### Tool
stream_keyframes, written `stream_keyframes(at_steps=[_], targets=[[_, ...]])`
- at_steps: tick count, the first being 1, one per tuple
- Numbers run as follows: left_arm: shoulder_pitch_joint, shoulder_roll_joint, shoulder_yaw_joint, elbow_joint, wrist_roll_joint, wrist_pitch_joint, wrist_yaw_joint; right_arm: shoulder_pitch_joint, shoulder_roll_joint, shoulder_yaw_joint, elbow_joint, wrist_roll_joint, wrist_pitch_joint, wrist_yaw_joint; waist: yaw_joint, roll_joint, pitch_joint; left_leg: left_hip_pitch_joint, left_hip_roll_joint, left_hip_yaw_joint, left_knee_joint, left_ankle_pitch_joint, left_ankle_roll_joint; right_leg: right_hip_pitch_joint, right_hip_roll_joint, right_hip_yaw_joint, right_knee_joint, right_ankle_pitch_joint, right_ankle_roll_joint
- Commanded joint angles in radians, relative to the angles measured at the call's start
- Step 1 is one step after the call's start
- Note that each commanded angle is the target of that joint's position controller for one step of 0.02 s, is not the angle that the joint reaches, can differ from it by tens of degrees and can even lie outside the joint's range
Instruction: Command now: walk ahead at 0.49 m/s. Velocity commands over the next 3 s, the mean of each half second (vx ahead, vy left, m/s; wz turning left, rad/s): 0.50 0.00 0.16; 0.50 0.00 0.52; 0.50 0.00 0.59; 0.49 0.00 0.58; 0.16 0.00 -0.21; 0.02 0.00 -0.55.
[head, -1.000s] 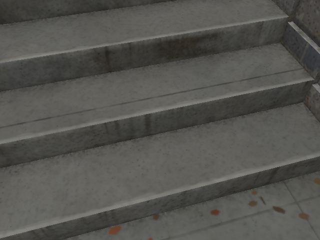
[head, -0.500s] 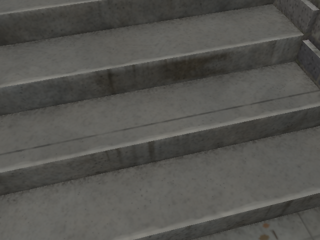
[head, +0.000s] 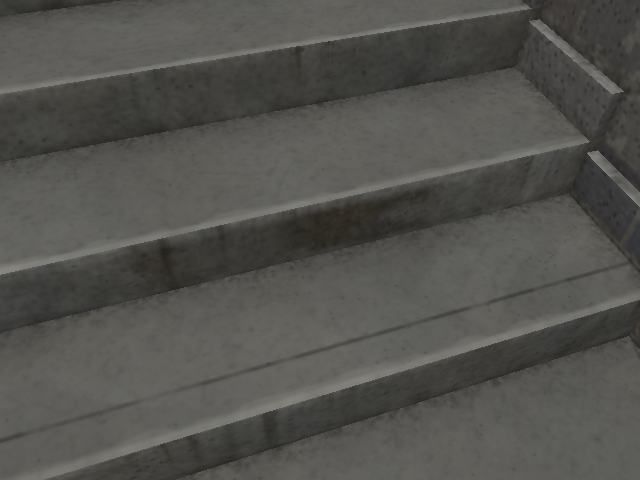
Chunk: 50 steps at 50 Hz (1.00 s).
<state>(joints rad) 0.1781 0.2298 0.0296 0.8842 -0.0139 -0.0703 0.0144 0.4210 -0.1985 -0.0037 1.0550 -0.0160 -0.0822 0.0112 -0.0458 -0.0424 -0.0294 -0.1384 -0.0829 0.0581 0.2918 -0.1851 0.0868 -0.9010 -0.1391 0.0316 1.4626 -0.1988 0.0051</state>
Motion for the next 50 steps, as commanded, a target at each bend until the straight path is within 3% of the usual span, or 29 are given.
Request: stream_keyframes(at_steps=[1,6,8,10,11,12,13,14,15,16,17,18,20,22,23,24,26,28,30,36,40,42,43,44,46,47,48,49,50], targets=[[0.046,-0.041,-0.02,-0.035,-0.022,0.009,-0.001,0.116,-0.09,-0.007,0.002,0.002,0.013,-0.023,0.021,0.117,0.104,0.08,0.357,-0.318,-0.118,-0.046,0.227,-0.385,-0.014,-0.005,0.396,-0.094,0.038],[-0.174,-0.103,-0.078,-0.183,-0.015,-0.033,-0.015,0.242,-0.065,0.002,0.051,0.007,0.048,-0.055,-0.028,0.096,0.181,0.264,0.407,-0.331,-0.033,-0.035,0.155,-0.834,-0.039,0.005,0.687,-0.264,0.037],[-0.308,-0.124,-0.117,-0.296,-0.01,-0.053,-0.028,0.21,-0.084,0.0,0.035,0.02,0.055,-0.073,-0.029,0.079,0.208,0.182,0.358,-0.257,-0.077,-0.066,0.099,-0.828,-0.063,-0.052,0.479,-0.26,0.039],[-0.383,-0.116,-0.14,-0.385,0.023,-0.062,-0.051,0.19,-0.094,0.002,0.009,0.026,0.063,-0.082,-0.017,0.034,0.154,-0.127,0.324,-0.174,-0.271,0.016,0.107,-0.349,-0.071,-0.163,0.1,-0.04,0.005],[-0.428,-0.151,-0.151,-0.421,0.034,-0.061,-0.053,0.199,-0.111,-0.007,0.017,0.056,0.06,-0.081,-0.014,0.062,0.108,-0.265,0.338,-0.179,-0.384,0.099,0.109,0.001,-0.054,-0.172,-0.066,-0.018,-0.022],[-0.355,-0.114,-0.135,-0.408,0.018,-0.06,-0.047,0.181,-0.119,-0.004,0.002,0.064,0.049,-0.074,0.022,0.082,0.034,-0.273,0.286,-0.125,-0.336,0.447,0.113,0.267,0.027,-0.254,-0.182,-0.011,-0.039],[-0.213,-0.056,-0.097,-0.396,0.004,-0.068,-0.038,0.18,-0.175,-0.007,0.012,0.047,0.031,-0.06,0.111,0.233,-0.09,-0.145,0.306,-0.12,-0.189,1.088,0.1,0.467,0.124,-0.271,-0.175,-0.075,-0.062],[0.006,0.067,-0.041,-0.341,-0.025,-0.065,-0.026,0.149,-0.225,-0.013,0.012,0.02,0.028,-0.044,0.243,0.348,-0.193,0.036,0.295,-0.096,0.032,1.51,0.062,0.585,0.179,-0.243,-0.287,-0.113,-0.093],[0.169,0.147,-0.006,-0.299,-0.015,-0.051,-0.022,0.095,-0.264,-0.03,0.002,0.021,0.028,-0.038,0.334,0.393,-0.261,0.12,0.298,-0.119,0.241,1.61,0.014,0.685,0.163,-0.115,-0.472,-0.076,-0.12],[0.314,0.261,0.033,-0.225,0.034,-0.033,-0.017,0.098,-0.208,-0.03,-0.034,0.013,0.017,-0.041,0.327,0.134,-0.357,-0.114,0.228,-0.148,0.582,1.156,-0.017,0.95,-0.035,0.287,-0.64,-0.014,-0.193],[0.442,0.336,0.043,-0.141,0.078,-0.024,-0.034,0.222,-0.026,0.002,-0.023,-0.011,-0.025,-0.009,0.222,-0.406,-0.563,-0.256,-0.031,-0.294,0.975,-0.104,-0.041,1.154,-0.28,0.772,-0.951,0.283,-0.289],[0.35,0.217,0.042,-0.111,0.032,0.018,-0.014,0.178,-0.089,-0.059,-0.092,0.009,-0.029,0.016,0.147,-0.138,-0.485,-0.364,0.017,-0.297,1.294,-0.092,-0.038,0.972,-0.337,0.874,-1.094,-0.005,-0.207],[0.074,0.063,0.02,-0.071,0.039,0.025,-0.012,-0.021,-0.007,-0.056,-0.179,-0.035,0.009,0.014,0.044,-0.011,-0.057,-0.533,0.146,-0.146,1.38,0.074,-0.012,0.568,-0.218,0.547,-1.072,-0.653,-0.157],[0.054,-0.074,-0.012,0.003,0.064,0.008,-0.022,-0.051,0.044,-0.044,-0.218,-0.023,0.043,0.0,-0.01,-0.047,0.057,-0.585,0.146,-0.146,1.523,0.121,0.032,0.383,-0.174,0.305,-1.041,-0.542,-0.116],[0.004,-0.103,-0.038,-0.029,0.092,-0.005,-0.035,-0.067,0.106,-0.007,-0.171,-0.004,0.022,0.076,0.049,-0.066,0.093,-0.641,0.103,-0.298,1.632,0.219,0.141,0.359,-0.167,0.233,-1.089,-0.252,-0.154],[0.07,-0.097,-0.038,0.037,0.1,-0.006,-0.044,-0.034,0.098,-0.005,-0.156,0.004,0.011,0.116,0.035,-0.024,0.073,-0.748,0.076,-0.319,1.707,0.265,0.202,0.391,-0.18,0.226,-1.108,-0.175,-0.172],[0.087,-0.066,-0.041,0.087,0.116,-0.018,-0.053,-0.077,0.071,0.0,-0.17,0.006,0.001,0.128,-0.005,0.014,0.036,-0.905,0.057,-0.326,1.735,0.233,0.26,0.454,-0.153,0.073,-1.123,-0.133,-0.168],[0.021,-0.039,-0.04,0.084,0.122,-0.022,-0.062,-0.107,-0.012,-0.016,-0.171,0.014,0.006,0.13,-0.038,0.03,-0.008,-0.939,0.061,-0.247,1.726,0.221,0.223,0.453,-0.125,-0.062,-1.178,-0.108,-0.17],[0.067,-0.036,-0.051,0.1,0.138,-0.029,-0.055,-0.133,-0.024,-0.015,-0.146,0.011,0.019,0.14,-0.019,-0.048,-0.028,-1.018,0.047,-0.189,1.984,0.201,0.193,0.493,-0.12,-0.104,-1.205,-0.028,-0.19],[0.369,-0.067,-0.091,0.243,0.188,-0.027,-0.054,-0.452,0.026,0.044,-0.259,0.014,0.032,0.086,0.086,0.014,0.003,-1.448,0.12,-0.184,1.842,0.116,0.235,0.935,-0.159,-0.15,-1.248,0.112,-0.204],[0.487,-0.074,-0.103,0.286,0.215,-0.018,-0.066,-0.58,0.008,0.042,-0.297,0.011,0.057,0.07,0.13,-0.017,0.016,-1.488,0.149,-0.109,1.558,0.186,0.212,1.048,-0.179,-0.196,-1.318,0.171,-0.206],[0.363,-0.027,-0.093,0.242,0.171,-0.017,-0.09,-0.666,0.032,0.053,-0.323,0.005,0.092,0.088,0.099,0.002,0.042,-1.266,0.205,0.023,1.328,0.047,0.179,0.914,-0.2,-0.284,-1.438,0.276,-0.211],[0.247,-0.007,-0.093,0.192,0.136,-0.03,-0.091,-0.633,0.024,0.041,-0.316,-0.006,0.094,0.099,0.028,-0.026,0.051,-0.989,0.17,0.093,1.245,-0.021,0.17,0.736,-0.156,-0.383,-1.435,0.595,-0.181],[0.303,0.059,-0.081,0.229,0.11,-0.051,-0.102,-0.632,0.051,0.045,-0.364,0.0,0.12,0.111,-0.037,-0.09,-0.015,-0.726,0.089,0.162,1.26,0.0,0.152,0.621,-0.184,-0.38,-1.371,1.216,-0.236],[0.305,0.204,-0.039,0.214,0.076,-0.082,-0.098,-0.455,-0.011,0.022,-0.322,0.006,0.119,0.113,-0.096,-0.153,-0.026,-0.665,-0.011,0.156,0.976,-0.121,0.093,0.878,-0.219,-0.374,-1.188,1.596,-0.225],[0.268,0.226,-0.026,0.207,0.078,-0.077,-0.105,-0.357,-0.051,0.002,-0.293,0.013,0.103,0.101,-0.127,-0.163,-0.027,-0.595,-0.083,0.185,0.758,-0.154,0.075,0.956,-0.214,-0.372,-1.07,1.645,-0.236],[0.294,0.208,-0.024,0.211,0.123,-0.072,-0.118,-0.204,-0.106,-0.027,-0.235,0.022,0.091,0.072,-0.127,-0.16,-0.133,-0.315,-0.101,0.109,0.778,-0.06,0.104,0.828,-0.188,-0.371,-0.869,1.656,-0.224],[0.337,0.133,-0.037,0.207,0.169,-0.072,-0.13,0.031,-0.148,-0.052,-0.161,0.018,0.086,0.04,-0.161,-0.061,-0.279,0.111,-0.037,-0.157,0.743,0.196,0.198,0.493,-0.143,-0.3,-0.572,1.34,-0.17],[0.32,0.076,-0.041,0.211,0.155,-0.044,-0.171,0.239,-0.169,-0.056,-0.061,-0.02,0.091,0.028,-0.181,0.091,-0.34,0.354,0.131,-0.584,0.366,0.13,0.295,0.18,0.05,-0.215,-0.252,0.201,-0.112]])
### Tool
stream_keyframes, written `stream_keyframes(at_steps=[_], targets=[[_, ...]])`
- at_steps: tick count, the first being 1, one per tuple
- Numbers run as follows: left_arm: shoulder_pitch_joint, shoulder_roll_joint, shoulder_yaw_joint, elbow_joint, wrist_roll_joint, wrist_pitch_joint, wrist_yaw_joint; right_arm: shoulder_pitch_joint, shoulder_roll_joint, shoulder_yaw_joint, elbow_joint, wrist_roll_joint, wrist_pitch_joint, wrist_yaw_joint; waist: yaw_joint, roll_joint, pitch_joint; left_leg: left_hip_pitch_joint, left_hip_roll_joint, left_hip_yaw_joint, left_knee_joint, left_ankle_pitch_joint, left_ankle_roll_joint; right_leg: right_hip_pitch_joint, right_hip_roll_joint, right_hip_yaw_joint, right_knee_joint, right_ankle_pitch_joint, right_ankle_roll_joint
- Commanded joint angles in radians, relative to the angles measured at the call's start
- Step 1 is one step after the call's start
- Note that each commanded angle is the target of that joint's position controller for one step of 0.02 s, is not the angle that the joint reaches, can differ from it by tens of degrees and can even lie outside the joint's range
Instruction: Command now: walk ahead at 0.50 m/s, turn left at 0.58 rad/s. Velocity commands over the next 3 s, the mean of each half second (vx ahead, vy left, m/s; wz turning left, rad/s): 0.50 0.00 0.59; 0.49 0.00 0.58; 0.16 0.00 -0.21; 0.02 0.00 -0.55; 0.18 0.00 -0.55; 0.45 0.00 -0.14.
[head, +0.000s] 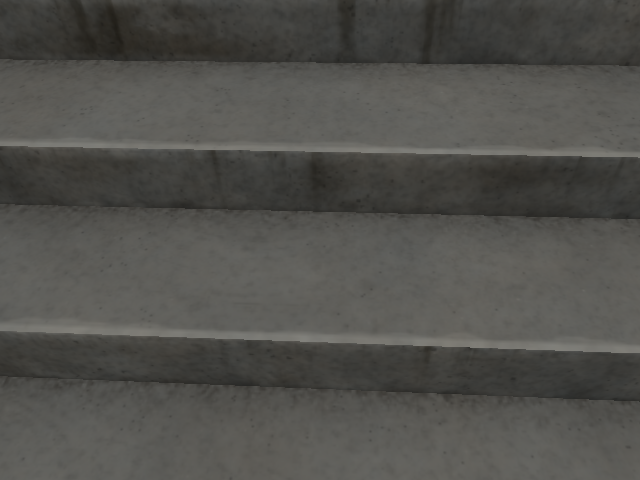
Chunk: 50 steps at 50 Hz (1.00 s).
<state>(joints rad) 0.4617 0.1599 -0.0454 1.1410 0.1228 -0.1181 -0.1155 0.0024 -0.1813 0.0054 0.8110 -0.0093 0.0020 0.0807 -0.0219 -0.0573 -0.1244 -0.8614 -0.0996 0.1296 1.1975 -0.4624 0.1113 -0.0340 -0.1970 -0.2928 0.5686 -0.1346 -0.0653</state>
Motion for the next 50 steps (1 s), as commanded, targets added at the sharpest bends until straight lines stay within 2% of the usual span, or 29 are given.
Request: stream_keyframes(at_steps=[1,2,4,5,6,8,10,12,13,14,15,16,17,19,20,21,22,23,24,26,28,31,34,39,42,46,48,49,50], targets=[[-0.081,0.142,0.053,-0.101,-0.076,0.032,-0.044,0.69,-0.224,-0.092,0.195,-0.061,-0.003,-0.045,-0.234,0.127,-0.105,0.906,0.215,-0.903,-0.759,0.147,0.242,-0.85,0.194,0.376,1.115,0.109,-0.063],[-0.137,0.089,0.047,-0.131,-0.074,0.03,-0.031,0.668,-0.221,-0.087,0.22,-0.05,-0.021,-0.051,-0.197,0.201,-0.066,0.786,0.253,-0.952,-0.772,0.04,0.275,-0.976,0.217,0.493,1.374,0.152,-0.069],[-0.279,0.023,0.026,-0.219,-0.039,0.024,0.01,0.53,-0.037,-0.033,0.274,-0.053,-0.049,-0.035,-0.074,0.122,0.027,0.625,0.213,-0.805,-0.736,0.05,0.259,-1.124,0.246,0.52,1.578,0.11,-0.128],[-0.303,-0.013,0.007,-0.241,-0.037,0.024,0.025,0.401,0.021,-0.007,0.269,-0.045,-0.048,-0.024,-0.002,0.062,0.04,0.536,0.181,-0.68,-0.723,0.104,0.209,-1.166,0.23,0.51,1.581,0.077,-0.155],[-0.279,0.007,0.008,-0.253,-0.04,0.037,0.04,0.318,0.073,0.025,0.268,-0.062,-0.061,-0.01,0.062,0.004,0.034,0.454,0.162,-0.586,-0.732,0.181,0.188,-1.162,0.203,0.481,1.507,0.114,-0.171],[-0.275,0.059,0.012,-0.267,-0.064,0.065,0.058,0.219,0.025,0.022,0.238,-0.056,-0.095,-0.008,0.103,0.051,0.064,0.281,0.116,-0.412,-0.805,0.233,0.151,-1.104,0.168,0.381,1.434,-0.048,-0.137],[-0.402,0.077,0.009,-0.346,-0.09,0.061,0.079,0.353,0.006,0.031,0.274,-0.094,-0.118,-0.034,0.053,0.127,0.065,0.291,0.13,-0.463,-0.841,0.206,0.134,-1.16,0.174,0.369,1.612,-0.208,-0.119],[-0.55,0.053,-0.013,-0.418,-0.072,0.044,0.092,0.518,-0.002,0.034,0.332,-0.127,-0.115,-0.044,-0.005,0.089,0.113,0.434,0.163,-0.524,-0.826,0.174,0.115,-1.358,0.164,0.405,1.591,-0.332,-0.136],[-0.622,0.076,-0.013,-0.469,-0.063,0.043,0.102,0.532,-0.03,0.032,0.336,-0.132,-0.122,-0.034,0.0,-0.006,0.073,0.447,0.16,-0.519,-0.823,0.17,0.083,-1.292,0.118,0.37,1.309,-0.232,-0.117],[-0.683,0.096,-0.012,-0.518,-0.078,0.049,0.109,0.521,-0.058,0.025,0.315,-0.119,-0.127,-0.024,-0.009,0.025,0.064,0.348,0.156,-0.525,-0.862,0.196,0.074,-1.161,0.076,0.382,1.157,-0.169,-0.082],[-0.739,0.064,-0.032,-0.558,-0.072,0.074,0.096,0.363,-0.113,0.007,0.215,-0.055,-0.117,-0.006,0.047,0.053,0.061,0.045,0.143,-0.457,-1.057,0.201,0.112,-0.745,0.1,0.225,0.902,-0.29,-0.034],[-0.763,0.019,-0.037,-0.584,-0.091,0.086,0.072,0.391,-0.138,0.003,0.187,-0.014,-0.135,0.0,0.044,0.163,0.099,-0.106,0.194,-0.522,-1.106,0.396,0.157,-0.515,0.141,0.167,0.951,-0.342,0.033],[-0.663,0.024,-0.035,-0.565,-0.101,0.093,0.056,0.4,-0.188,-0.013,0.19,-0.01,-0.142,0.006,0.09,0.207,0.066,0.0,0.241,-0.513,-1.034,0.839,0.173,-0.455,0.192,0.167,0.962,-0.202,0.041],[-0.477,0.196,0.03,-0.488,-0.108,0.083,0.061,0.392,-0.27,-0.066,0.14,0.038,-0.16,0.011,0.13,0.188,-0.013,0.526,0.219,-0.453,-0.812,1.488,0.113,-0.504,0.286,0.142,0.498,-0.228,0.032],[-0.279,0.231,0.057,-0.426,-0.089,0.071,0.082,0.411,-0.204,-0.07,0.164,-0.003,-0.159,0.028,0.17,0.161,-0.123,0.584,0.187,-0.44,-0.538,1.481,0.075,-0.311,0.231,0.316,0.357,-0.065,-0.025],[-0.034,0.274,0.07,-0.355,-0.095,0.055,0.092,0.598,0.013,-0.023,0.177,-0.078,-0.155,0.038,0.147,-0.215,-0.518,0.205,0.035,-0.421,-0.166,0.903,0.029,0.248,-0.071,0.955,0.216,0.178,-0.358],[0.124,0.307,0.078,-0.335,-0.038,0.067,0.104,0.471,-0.014,-0.054,0.195,-0.03,-0.123,0.049,0.268,-0.284,-0.325,-0.084,-0.094,-0.518,0.364,0.317,0.01,0.126,-0.198,1.444,-0.111,-0.327,-0.363],[0.06,0.3,0.083,-0.285,-0.055,0.039,0.111,0.324,0.004,-0.049,0.147,-0.012,-0.119,0.043,0.218,-0.218,-0.02,-0.312,-0.038,-0.485,0.595,0.423,0.04,-0.081,-0.139,1.273,-0.14,-0.668,-0.246],[-0.119,0.251,0.081,-0.285,-0.089,0.028,0.102,0.303,-0.014,-0.05,0.161,0.004,-0.113,0.025,0.124,-0.159,0.086,-0.32,0.02,-0.413,0.657,0.512,0.056,-0.278,-0.127,1.054,-0.092,-0.609,-0.244],[-0.214,-0.041,0.019,-0.207,-0.088,0.037,0.092,0.309,0.005,-0.034,0.158,-0.03,-0.09,0.01,0.033,0.065,0.031,-0.217,0.077,-0.388,0.632,0.517,0.084,-0.346,-0.101,0.744,-0.058,-0.337,-0.182],[-0.297,-0.109,0.01,-0.194,-0.097,0.032,0.118,0.27,0.033,-0.018,0.152,-0.028,-0.067,0.013,-0.023,0.021,0.06,-0.243,0.114,-0.355,0.641,0.399,0.087,-0.392,-0.056,0.619,-0.14,-0.267,-0.156],[-0.258,-0.037,0.025,-0.178,-0.041,-0.004,0.113,0.105,0.002,-0.001,0.067,-0.01,-0.068,0.029,0.0,0.056,0.084,-0.222,0.158,-0.238,0.418,0.462,0.099,-0.408,0.009,0.314,-0.269,-0.175,-0.117],[-0.166,0.006,0.014,-0.148,-0.008,-0.02,0.099,0.068,-0.063,-0.012,0.064,-0.03,-0.058,0.065,0.015,-0.001,0.081,-0.259,0.174,-0.241,0.511,0.519,0.077,-0.307,-0.053,0.264,-0.347,0.036,-0.147],[0.163,0.008,-0.008,0.001,0.03,0.011,0.079,-0.079,-0.006,0.009,0.008,0.007,-0.066,0.02,0.121,0.006,0.135,-0.769,0.113,-0.275,0.805,0.275,0.161,0.207,-0.132,0.245,-0.335,0.164,-0.183],[0.187,-0.038,-0.029,0.028,0.049,0.01,0.065,-0.166,0.012,0.022,-0.046,0.005,-0.061,0.001,0.103,0.043,0.141,-0.767,0.149,-0.226,0.7,0.345,0.201,0.22,-0.102,0.164,-0.384,0.167,-0.145],[0.315,-0.037,-0.034,0.113,0.033,-0.003,0.064,-0.376,0.034,0.043,-0.148,-0.013,-0.013,0.011,0.105,0.009,0.171,-0.716,0.215,-0.061,0.455,0.341,0.175,0.278,-0.097,0.082,-0.446,0.362,-0.139],[0.295,-0.009,-0.033,0.104,0.025,0.002,0.043,-0.421,0.052,0.051,-0.166,-0.013,0.029,0.02,0.073,-0.015,0.176,-0.431,0.229,-0.027,0.246,0.416,0.145,0.125,-0.101,0.022,-0.502,0.547,-0.132],[0.177,0.055,-0.011,0.04,-0.028,-0.006,0.032,-0.405,0.025,0.041,-0.162,-0.02,0.051,0.028,0.005,-0.081,0.162,-0.133,0.165,0.085,0.13,0.285,0.115,-0.066,-0.075,-0.027,-0.508,0.872,-0.145],[0.274,0.099,0.002,0.046,-0.073,-0.029,0.033,-0.417,0.026,0.04,-0.186,-0.01,0.052,0.032,0.0,-0.137,0.143,0.13,0.077,0.163,0.147,0.153,0.043,-0.144,-0.136,0.019,-0.458,1.353,-0.149]])
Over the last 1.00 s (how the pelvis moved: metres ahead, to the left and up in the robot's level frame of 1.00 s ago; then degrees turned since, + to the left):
0.58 -0.05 0.18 21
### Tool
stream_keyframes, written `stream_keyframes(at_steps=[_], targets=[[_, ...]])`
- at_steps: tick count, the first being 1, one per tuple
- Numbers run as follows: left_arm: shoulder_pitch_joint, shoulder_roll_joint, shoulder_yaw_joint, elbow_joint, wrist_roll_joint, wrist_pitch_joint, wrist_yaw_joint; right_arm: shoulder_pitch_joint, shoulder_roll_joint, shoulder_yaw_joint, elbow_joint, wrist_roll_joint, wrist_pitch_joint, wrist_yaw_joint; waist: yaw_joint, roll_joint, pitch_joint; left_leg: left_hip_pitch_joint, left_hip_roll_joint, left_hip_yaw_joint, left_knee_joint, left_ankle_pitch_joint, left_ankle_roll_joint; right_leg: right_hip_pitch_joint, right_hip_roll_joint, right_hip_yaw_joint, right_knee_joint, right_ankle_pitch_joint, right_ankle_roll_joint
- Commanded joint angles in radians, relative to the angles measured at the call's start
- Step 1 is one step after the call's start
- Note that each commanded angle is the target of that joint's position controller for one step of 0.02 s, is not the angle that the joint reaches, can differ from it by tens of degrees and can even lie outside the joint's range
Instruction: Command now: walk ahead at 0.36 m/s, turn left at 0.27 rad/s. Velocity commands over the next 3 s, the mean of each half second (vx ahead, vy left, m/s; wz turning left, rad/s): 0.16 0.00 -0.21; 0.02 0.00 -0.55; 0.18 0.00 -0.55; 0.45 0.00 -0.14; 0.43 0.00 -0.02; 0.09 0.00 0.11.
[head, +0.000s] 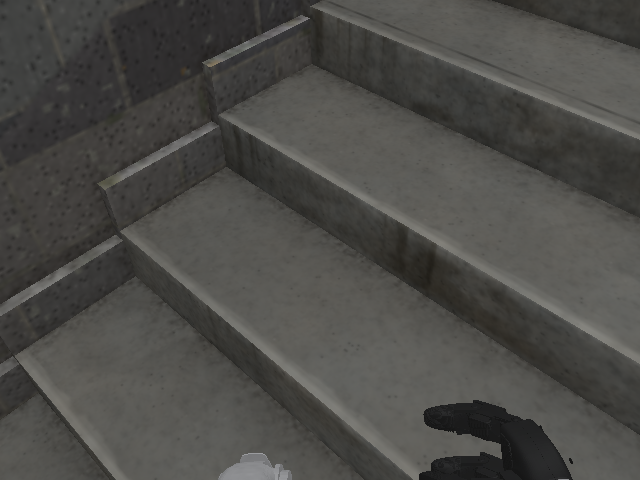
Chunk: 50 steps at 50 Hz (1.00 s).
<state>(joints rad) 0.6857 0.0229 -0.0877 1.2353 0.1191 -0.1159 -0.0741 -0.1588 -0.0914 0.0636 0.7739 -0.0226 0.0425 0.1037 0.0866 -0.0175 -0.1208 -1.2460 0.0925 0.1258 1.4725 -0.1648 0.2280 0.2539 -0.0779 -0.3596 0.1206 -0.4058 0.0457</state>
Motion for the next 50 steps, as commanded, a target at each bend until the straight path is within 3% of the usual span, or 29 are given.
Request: stream_keyframes(at_steps=[1,2,3,4,5,6,7,8,9,10,12,16,20,21,23,25,27,28,29,30,31,32,35,37,40,44,47,49,50], targets=[[0.034,0.307,0.061,-0.069,-0.082,-0.047,-0.005,-0.181,-0.115,-0.039,-0.115,0.033,0.001,0.002,-0.141,-0.167,0.159,0.626,-0.143,0.159,-0.282,-0.11,-0.091,-0.388,-0.27,0.107,0.056,1.801,-0.187],[-0.059,0.405,0.093,-0.105,-0.085,-0.051,-0.015,0.01,-0.172,-0.065,-0.046,0.043,-0.015,-0.015,-0.217,-0.23,0.121,0.792,-0.166,0.111,-0.402,0.022,-0.065,-0.353,-0.269,0.124,0.172,1.938,-0.113],[0.054,0.354,0.094,-0.102,-0.027,-0.054,-0.05,0.24,-0.173,-0.063,0.019,0.085,-0.028,-0.025,-0.231,-0.158,-0.155,1.335,-0.074,-0.095,-0.284,0.247,0.01,-0.663,-0.244,0.231,0.431,1.972,-0.031],[-0.14,0.39,0.116,-0.137,-0.024,-0.056,-0.077,0.54,-0.241,-0.105,0.112,0.025,-0.018,-0.048,-0.371,-0.097,-0.218,1.561,-0.013,-0.278,-0.549,0.333,0.05,-0.839,-0.127,0.243,0.677,1.33,-0.053],[-0.184,0.313,0.142,-0.191,-0.256,-0.035,0.007,0.59,-0.283,-0.141,0.148,0.019,-0.054,-0.108,-0.344,0.144,-0.151,1.476,0.205,-0.586,-0.82,0.669,0.171,-0.925,0.153,0.14,1.267,0.225,0.0],[-0.208,0.246,0.143,-0.22,-0.219,-0.016,0.047,0.468,-0.298,-0.151,0.146,0.009,-0.082,-0.128,-0.222,0.005,-0.145,1.281,0.231,-0.577,-0.901,0.759,0.137,-0.898,0.066,0.334,1.599,0.063,-0.022],[-0.009,0.179,0.127,-0.094,-0.082,-0.021,-0.051,0.605,-0.303,-0.132,0.198,-0.115,-0.09,-0.085,-0.223,0.101,-0.299,1.17,0.262,-0.628,-0.909,0.482,0.162,-0.842,0.021,0.623,1.717,0.22,-0.093],[-0.16,0.152,0.136,-0.138,-0.065,-0.028,-0.072,0.523,-0.274,-0.133,0.235,-0.101,-0.098,-0.073,-0.175,0.057,-0.086,0.972,0.25,-0.567,-0.93,0.385,0.144,-0.935,0.033,0.564,1.837,0.2,-0.107],[-0.222,0.087,0.112,-0.161,-0.078,-0.02,-0.06,0.38,-0.188,-0.109,0.232,-0.038,-0.101,-0.067,-0.122,0.028,-0.015,0.81,0.242,-0.474,-0.972,0.134,0.093,-0.98,0.015,0.537,1.834,0.16,-0.159],[-0.278,0.055,0.088,-0.188,-0.085,-0.015,-0.038,0.275,-0.078,-0.08,0.231,-0.035,-0.096,-0.064,-0.068,-0.044,-0.007,0.738,0.211,-0.396,-1.013,0.064,0.045,-1.013,-0.014,0.538,1.829,0.139,-0.2],[-0.283,0.066,0.081,-0.192,-0.086,0.011,-0.007,0.12,0.02,-0.052,0.184,-0.047,-0.113,-0.066,0.017,-0.077,0.058,0.59,0.226,-0.252,-1.136,0.075,0.009,-0.958,-0.063,0.543,1.699,0.072,-0.19],[-0.302,0.176,0.105,-0.229,-0.109,-0.004,-0.016,0.015,-0.166,-0.108,0.08,-0.058,-0.152,-0.101,0.06,-0.003,0.015,0.57,0.129,0.025,-1.239,0.322,-0.007,-0.777,0.028,0.458,1.711,0.134,-0.088],[-0.387,0.296,0.14,-0.296,-0.075,0.018,-0.007,0.038,-0.261,-0.146,0.013,-0.052,-0.162,-0.113,0.021,-0.012,0.032,0.896,0.111,0.129,-1.206,0.362,-0.019,-0.81,-0.001,0.444,1.319,0.218,-0.034],[-0.406,0.287,0.144,-0.307,-0.067,0.027,-0.004,0.033,-0.255,-0.147,-0.004,-0.039,-0.168,-0.112,0.014,0.024,0.05,0.943,0.088,0.156,-1.191,0.351,-0.042,-0.755,-0.017,0.406,1.083,0.223,-0.002],[-0.475,0.248,0.131,-0.372,-0.075,0.061,0.01,0.118,-0.282,-0.167,0.027,-0.034,-0.168,-0.101,-0.052,0.138,0.072,1.099,0.18,0.101,-1.13,0.537,0.013,-0.731,-0.006,0.388,0.843,0.061,0.032],[-0.429,0.203,0.112,-0.386,-0.066,0.084,0.037,0.142,-0.307,-0.183,0.027,-0.039,-0.163,-0.089,-0.07,0.113,0.071,1.266,0.292,0.016,-1.109,0.69,0.058,-0.772,-0.029,0.389,0.645,0.114,0.027],[-0.423,0.211,0.117,-0.411,-0.09,0.055,0.061,0.194,-0.288,-0.185,0.042,-0.028,-0.133,-0.089,-0.082,0.065,0.037,1.346,0.278,0.023,-1.029,0.569,0.02,-0.725,0.036,0.344,0.412,0.257,-0.025],[-0.436,0.255,0.137,-0.418,-0.093,0.031,0.078,0.261,-0.234,-0.176,0.055,-0.021,-0.121,-0.081,-0.105,0.021,0.001,1.334,0.212,0.053,-0.954,0.427,-0.041,-0.645,0.085,0.343,0.344,0.379,-0.087],[-0.447,0.347,0.158,-0.444,-0.093,0.019,0.096,0.282,-0.171,-0.167,-0.002,-0.027,-0.12,-0.083,-0.167,-0.164,-0.057,1.236,0.051,0.157,-0.75,0.165,-0.151,-0.558,-0.008,0.532,0.366,0.919,-0.258],[-0.435,0.429,0.181,-0.451,-0.108,0.014,0.09,0.194,-0.162,-0.16,-0.068,-0.029,-0.135,-0.095,-0.125,-0.236,-0.05,0.923,-0.097,0.15,-0.692,-0.273,-0.247,-0.372,-0.129,0.774,0.32,1.016,-0.432],[-0.329,0.415,0.197,-0.427,-0.065,0.0,0.078,0.047,-0.2,-0.162,-0.112,-0.031,-0.14,-0.104,-0.002,-0.188,-0.021,0.676,-0.101,0.018,-0.527,-0.466,-0.286,-0.245,-0.149,0.819,0.274,0.866,-0.428],[-0.312,0.419,0.208,-0.409,-0.053,-0.007,0.07,-0.001,-0.188,-0.154,-0.129,-0.022,-0.137,-0.1,0.016,-0.14,-0.024,0.556,-0.071,-0.076,-0.413,-0.472,-0.287,-0.207,-0.151,0.809,0.281,0.801,-0.395],[-0.422,0.325,0.188,-0.457,-0.102,0.034,0.065,0.034,-0.204,-0.162,-0.144,-0.018,-0.142,-0.128,-0.047,-0.026,-0.036,0.559,-0.049,-0.195,-0.195,-0.449,-0.28,-0.332,-0.174,0.773,0.302,0.889,-0.384],[-0.496,0.301,0.177,-0.52,-0.101,0.053,0.064,0.096,-0.219,-0.166,-0.149,-0.013,-0.142,-0.15,-0.092,-0.002,-0.047,0.636,-0.067,-0.181,-0.26,-0.386,-0.292,-0.428,-0.141,0.736,0.302,0.837,-0.364],[-0.557,0.359,0.189,-0.6,-0.097,0.038,0.06,0.208,-0.195,-0.16,-0.117,-0.013,-0.135,-0.142,-0.13,-0.034,-0.04,0.79,-0.084,-0.144,-0.423,-0.296,-0.342,-0.539,-0.091,0.712,0.319,0.81,-0.322],[-0.51,0.367,0.195,-0.617,-0.099,0.038,0.043,0.23,-0.177,-0.135,-0.116,0.01,-0.122,-0.128,-0.074,-0.07,-0.048,0.794,-0.091,-0.135,-0.615,-0.247,-0.34,-0.438,-0.114,0.814,0.364,0.815,-0.334],[-0.515,0.372,0.194,-0.609,-0.121,0.056,0.03,0.251,-0.183,-0.131,-0.126,0.026,-0.14,-0.132,-0.085,-0.081,-0.021,0.858,-0.13,-0.075,-0.927,-0.079,-0.281,-0.404,-0.084,0.85,0.392,0.752,-0.334],[-0.502,0.338,0.185,-0.598,-0.114,0.079,0.023,0.27,-0.213,-0.136,-0.139,0.027,-0.16,-0.14,-0.084,-0.079,-0.046,1.022,-0.09,-0.114,-0.991,0.207,-0.194,-0.496,-0.03,0.839,0.425,0.571,-0.268],[-0.446,0.26,0.166,-0.625,-0.107,0.09,0.026,0.284,-0.32,-0.161,-0.151,0.013,-0.175,-0.146,-0.034,0.109,-0.128,1.201,0.103,-0.347,-0.997,0.665,0.021,-0.646,0.117,0.684,0.614,0.258,-0.118]])
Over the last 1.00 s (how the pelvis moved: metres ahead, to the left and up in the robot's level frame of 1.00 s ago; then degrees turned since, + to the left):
0.54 0.06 0.24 34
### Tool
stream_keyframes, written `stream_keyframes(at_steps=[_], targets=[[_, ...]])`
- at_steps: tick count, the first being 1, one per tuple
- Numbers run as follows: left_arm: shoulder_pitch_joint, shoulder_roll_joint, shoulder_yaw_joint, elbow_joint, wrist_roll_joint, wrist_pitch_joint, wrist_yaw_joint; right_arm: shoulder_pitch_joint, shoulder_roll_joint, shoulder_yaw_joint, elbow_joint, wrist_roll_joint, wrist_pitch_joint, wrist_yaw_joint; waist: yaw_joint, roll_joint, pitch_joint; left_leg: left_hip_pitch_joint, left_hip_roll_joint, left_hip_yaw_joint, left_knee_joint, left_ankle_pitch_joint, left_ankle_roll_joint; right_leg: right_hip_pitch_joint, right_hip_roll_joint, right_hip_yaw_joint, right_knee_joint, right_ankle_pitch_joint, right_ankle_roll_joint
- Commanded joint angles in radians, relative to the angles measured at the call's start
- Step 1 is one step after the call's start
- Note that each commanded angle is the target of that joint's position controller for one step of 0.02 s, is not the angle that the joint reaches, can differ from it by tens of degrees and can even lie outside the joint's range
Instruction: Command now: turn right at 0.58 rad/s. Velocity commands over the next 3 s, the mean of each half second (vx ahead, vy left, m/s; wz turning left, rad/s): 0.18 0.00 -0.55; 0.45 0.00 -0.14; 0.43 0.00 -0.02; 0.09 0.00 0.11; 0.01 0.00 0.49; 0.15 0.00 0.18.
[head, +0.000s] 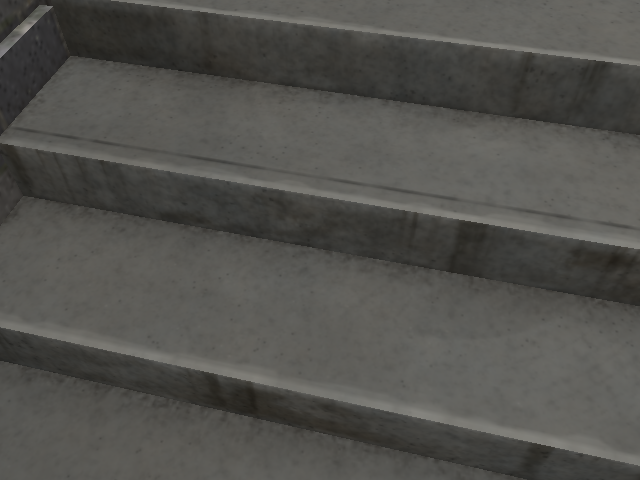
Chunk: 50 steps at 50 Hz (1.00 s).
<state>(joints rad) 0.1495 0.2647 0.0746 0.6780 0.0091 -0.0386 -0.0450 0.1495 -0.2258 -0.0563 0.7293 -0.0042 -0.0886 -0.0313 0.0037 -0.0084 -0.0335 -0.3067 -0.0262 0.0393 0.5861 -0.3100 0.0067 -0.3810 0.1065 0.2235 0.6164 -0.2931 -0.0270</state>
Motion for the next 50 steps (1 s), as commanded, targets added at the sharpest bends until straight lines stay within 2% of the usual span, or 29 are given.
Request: stream_keyframes(at_steps=[1,2,4,6,8,12,16,20,23,26,28,29,30,31,32,33,34,36,38,40,41,42,44,45,46,47,48,49,50], targets=[[0.088,0.053,0.008,-0.066,0.016,0.018,0.006,0.019,-0.234,-0.069,-0.118,-0.044,-0.039,-0.001,-0.012,0.208,-0.194,0.41,0.48,-0.541,-0.184,1.042,0.482,-0.299,0.061,-0.013,0.462,-0.369,0.086],[0.097,0.133,0.039,-0.045,0.015,0.027,0.022,0.057,-0.219,-0.072,-0.109,-0.07,-0.038,0.003,-0.025,0.085,-0.18,0.369,0.553,-0.579,-0.22,1.014,0.498,-0.378,0.032,-0.015,0.904,-0.424,0.149],[0.122,0.202,0.069,-0.007,0.009,0.035,0.055,-0.167,-0.094,-0.008,-0.165,-0.062,-0.033,0.04,0.051,0.097,-0.058,0.108,0.393,-0.303,-0.22,0.778,0.348,-0.408,0.015,0.027,1.196,-0.19,0.142],[0.031,0.146,0.046,-0.064,0.038,0.009,0.05,-0.244,-0.016,0.037,-0.206,-0.029,0.0,0.023,0.057,0.047,-0.125,0.066,0.301,-0.129,-0.213,0.743,0.298,-0.358,0.002,-0.056,1.221,-0.08,0.145],[0.014,0.117,0.038,-0.055,0.025,-0.006,0.038,-0.127,-0.038,0.044,-0.196,-0.025,0.013,0.006,-0.008,0.065,-0.124,0.208,0.266,-0.059,-0.238,0.586,0.274,-0.403,-0.024,-0.071,1.078,-0.044,0.166],[-0.049,0.08,0.031,-0.037,0.01,-0.024,0.029,0.187,-0.122,0.022,-0.067,-0.035,0.03,0.047,-0.118,0.13,0.032,0.34,0.346,-0.157,-0.393,-0.148,0.277,-0.62,-0.071,-0.076,0.79,-0.127,0.153],[-0.043,0.036,-0.001,-0.033,0.031,-0.009,-0.005,0.115,-0.124,0.032,-0.037,-0.051,0.018,0.057,-0.056,0.149,-0.021,0.203,0.409,-0.079,-0.44,-0.096,0.304,-0.496,-0.153,-0.219,0.782,-0.079,0.062],[-0.069,-0.012,-0.041,-0.035,0.03,-0.007,-0.037,0.168,-0.089,0.043,0.043,-0.088,0.001,0.044,-0.059,0.101,-0.029,0.274,0.435,-0.017,-0.435,0.074,0.309,-0.583,-0.205,-0.174,0.801,-0.025,-0.052],[-0.059,-0.017,-0.053,-0.034,0.042,0.006,-0.055,0.06,-0.125,0.031,0.042,-0.077,-0.006,0.047,-0.012,0.106,-0.038,0.165,0.372,0.103,-0.468,0.113,0.252,-0.329,-0.215,-0.244,0.503,-0.125,-0.066],[0.044,-0.005,-0.047,0.001,0.024,0.004,-0.043,-0.031,-0.196,0.007,0.038,-0.07,-0.006,0.065,0.059,0.117,-0.021,0.133,0.407,0.099,-0.379,0.202,0.249,-0.083,-0.16,-0.276,0.133,0.047,-0.061],[0.233,0.046,-0.01,0.08,0.011,-0.019,-0.022,-0.032,-0.223,-0.003,0.054,-0.074,0.007,0.081,0.131,0.113,-0.053,0.08,0.344,0.145,-0.101,0.433,0.221,0.242,-0.036,-0.375,-0.19,0.24,-0.06],[0.348,0.095,0.021,0.125,0.031,-0.024,0.005,0.095,-0.144,0.014,0.114,-0.115,0.014,0.101,0.141,0.033,-0.118,0.0,0.268,0.201,0.153,0.482,0.148,0.455,-0.037,-0.314,-0.22,0.327,-0.098],[0.561,0.25,0.063,0.192,0.053,-0.02,0.049,0.262,0.058,0.063,0.136,-0.12,0.018,0.149,0.094,-0.171,-0.241,-0.306,0.155,0.216,0.513,0.023,0.052,0.765,-0.28,-0.001,-0.082,0.967,-0.332],[0.756,0.304,0.074,0.23,0.06,-0.017,0.039,0.22,0.055,0.071,0.076,-0.061,-0.011,0.167,0.175,-0.254,-0.285,-0.615,-0.02,0.061,0.912,-0.264,0.021,0.96,-0.474,0.378,-0.263,1.014,-0.471],[0.805,0.225,0.06,0.313,0.075,-0.025,0.016,0.035,0.037,0.06,0.045,-0.019,-0.03,0.159,0.246,-0.278,-0.09,-0.954,-0.055,-0.089,1.395,-0.258,0.065,0.898,-0.502,0.42,-0.283,0.716,-0.436],[0.749,0.122,0.029,0.372,0.062,-0.023,-0.014,-0.072,0.005,0.046,0.038,-0.012,-0.04,0.13,0.219,-0.294,0.038,-1.174,-0.035,-0.113,1.721,-0.26,0.151,0.752,-0.481,0.292,-0.232,0.56,-0.364],[0.683,-0.016,-0.021,0.398,0.069,-0.016,-0.032,-0.096,-0.02,0.035,0.02,-0.031,-0.031,0.107,0.147,-0.188,0.029,-1.249,-0.019,-0.132,1.822,-0.201,0.24,0.643,-0.465,0.203,-0.202,0.496,-0.306],[0.461,-0.152,-0.088,0.409,0.088,0.0,-0.065,-0.162,0.082,0.09,-0.086,-0.05,0.018,0.094,-0.014,-0.023,0.047,-1.142,0.041,-0.149,1.699,-0.1,0.347,0.264,-0.415,0.058,-0.28,0.327,-0.238],[0.111,-0.098,-0.086,0.332,0.102,0.006,-0.043,-0.139,0.104,0.117,-0.147,-0.031,0.06,0.105,-0.149,-0.02,0.084,-0.968,0.084,-0.088,1.487,-0.139,0.329,-0.092,-0.358,-0.072,-0.478,0.041,-0.207],[-0.076,0.051,-0.061,0.21,0.107,-0.033,-0.054,-0.202,-0.04,0.085,-0.189,0.003,0.098,0.098,-0.202,0.03,-0.01,-0.351,0.109,0.017,1.047,0.118,0.238,-0.527,-0.258,-0.207,-0.679,0.01,-0.181],[-0.012,0.117,-0.047,0.207,0.084,-0.057,-0.052,-0.248,-0.032,0.091,-0.193,0.005,0.107,0.109,-0.183,-0.042,-0.024,-0.196,0.055,0.07,1.035,0.07,0.147,-0.574,-0.276,-0.185,-0.737,0.241,-0.226],[0.026,0.176,-0.035,0.213,0.044,-0.07,-0.051,-0.197,-0.012,0.093,-0.155,0.01,0.114,0.125,-0.203,-0.109,-0.046,-0.158,-0.015,0.146,1.033,0.065,0.097,-0.458,-0.301,-0.21,-0.655,0.842,-0.271],[0.212,0.245,-0.008,0.255,-0.008,-0.085,-0.059,-0.132,-0.03,0.103,-0.12,-0.019,0.143,0.121,-0.145,-0.123,-0.08,-0.441,-0.07,0.196,0.641,-0.114,0.067,0.184,-0.366,-0.211,-0.428,1.6,-0.282],[0.334,0.209,-0.009,0.301,0.009,-0.072,-0.078,-0.139,-0.024,0.104,-0.125,-0.02,0.15,0.112,-0.093,-0.183,-0.117,-0.481,-0.092,0.213,0.493,-0.144,0.097,0.398,-0.407,-0.198,-0.317,1.783,-0.303],[0.403,0.174,-0.004,0.343,0.062,-0.053,-0.099,-0.054,-0.036,0.093,-0.114,-0.006,0.148,0.091,-0.092,-0.229,-0.175,-0.394,-0.098,0.128,0.396,-0.074,0.148,0.47,-0.389,-0.229,-0.12,1.954,-0.296],[0.522,0.081,-0.017,0.346,0.147,-0.035,-0.116,0.145,-0.08,0.078,-0.022,0.008,0.144,0.082,-0.075,-0.044,-0.385,0.049,-0.051,-0.141,0.367,0.234,0.277,0.196,-0.323,-0.182,0.156,1.848,-0.271],[0.488,0.04,-0.033,0.309,0.167,-0.02,-0.149,0.408,-0.15,0.054,0.088,0.004,0.137,0.065,-0.159,0.184,-0.479,0.359,0.124,-0.606,0.009,0.021,0.424,-0.154,-0.188,-0.102,0.416,1.065,-0.233],[0.331,0.044,-0.005,0.312,0.094,0.004,-0.153,0.523,-0.171,0.036,0.129,-0.065,0.121,0.064,-0.247,0.291,-0.242,0.24,0.236,-0.958,-0.26,-0.292,0.444,-0.483,0.01,0.021,1.01,0.343,-0.177],[0.22,0.016,-0.005,0.26,0.038,-0.009,-0.115,0.473,-0.154,0.034,0.202,-0.072,0.078,0.071,-0.178,0.171,-0.032,0.167,0.247,-0.922,-0.224,-0.389,0.352,-0.779,0.038,0.116,1.354,0.329,-0.194]])
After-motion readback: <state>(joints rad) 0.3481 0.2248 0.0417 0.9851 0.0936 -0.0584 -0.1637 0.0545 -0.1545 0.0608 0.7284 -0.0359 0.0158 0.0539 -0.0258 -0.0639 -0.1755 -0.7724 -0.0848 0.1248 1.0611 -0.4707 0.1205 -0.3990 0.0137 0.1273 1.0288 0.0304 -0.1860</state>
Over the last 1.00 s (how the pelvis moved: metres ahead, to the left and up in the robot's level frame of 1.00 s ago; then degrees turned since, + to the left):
0.25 0.00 0.16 -26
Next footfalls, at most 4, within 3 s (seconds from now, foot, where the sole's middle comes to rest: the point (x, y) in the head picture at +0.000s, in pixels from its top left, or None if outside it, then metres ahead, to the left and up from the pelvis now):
0.58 right None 0.04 -0.22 -0.77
0.90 left None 0.32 -0.13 -0.62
1.38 right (597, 379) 0.56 -0.43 -0.47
1.82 left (473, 326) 0.66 -0.24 -0.47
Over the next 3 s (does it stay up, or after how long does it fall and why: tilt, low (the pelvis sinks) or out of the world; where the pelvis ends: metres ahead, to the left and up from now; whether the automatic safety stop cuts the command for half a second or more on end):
stays up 0.60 -0.28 0.30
